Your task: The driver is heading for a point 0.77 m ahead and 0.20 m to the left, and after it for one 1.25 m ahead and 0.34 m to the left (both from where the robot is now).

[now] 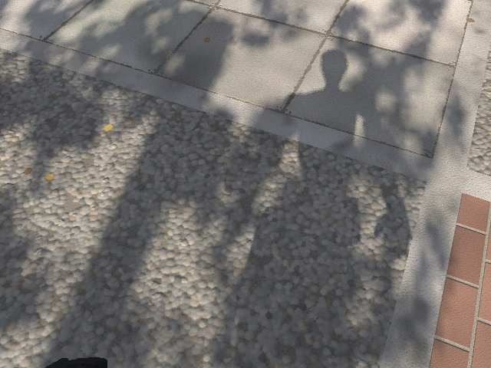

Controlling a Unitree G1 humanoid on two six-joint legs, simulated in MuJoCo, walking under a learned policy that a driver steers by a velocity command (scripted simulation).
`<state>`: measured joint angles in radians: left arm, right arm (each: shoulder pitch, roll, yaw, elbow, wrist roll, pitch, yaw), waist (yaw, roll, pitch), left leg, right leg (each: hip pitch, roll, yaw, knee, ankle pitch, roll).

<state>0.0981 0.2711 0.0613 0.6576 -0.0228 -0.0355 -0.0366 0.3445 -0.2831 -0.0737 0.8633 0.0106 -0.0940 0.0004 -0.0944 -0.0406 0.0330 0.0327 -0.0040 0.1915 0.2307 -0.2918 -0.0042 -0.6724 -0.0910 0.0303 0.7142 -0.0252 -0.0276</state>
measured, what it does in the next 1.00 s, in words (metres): walks ahead, turning left: right foot, then left foot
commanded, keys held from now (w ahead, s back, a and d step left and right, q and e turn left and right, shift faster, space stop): w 0.10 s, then w+q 0.90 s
